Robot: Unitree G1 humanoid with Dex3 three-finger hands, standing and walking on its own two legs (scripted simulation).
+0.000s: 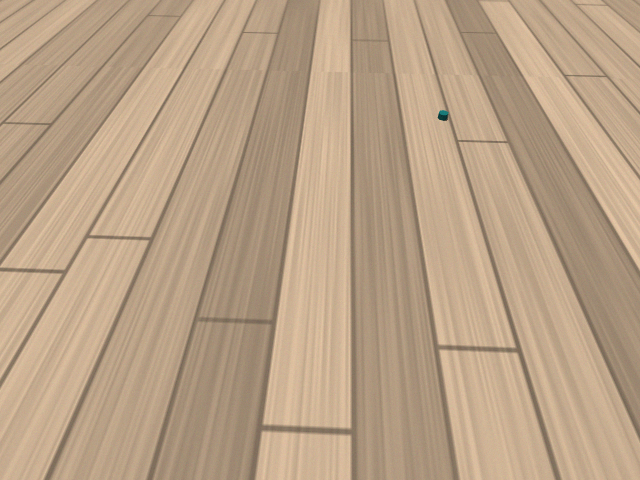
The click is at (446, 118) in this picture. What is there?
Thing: low tin
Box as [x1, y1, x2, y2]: [438, 110, 447, 120]
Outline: 439,111 438,118 443,120 446,119 447,112 444,110
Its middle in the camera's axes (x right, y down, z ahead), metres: +0.68 -0.72 +2.26
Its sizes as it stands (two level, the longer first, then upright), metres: 0.053 0.053 0.034
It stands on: the floor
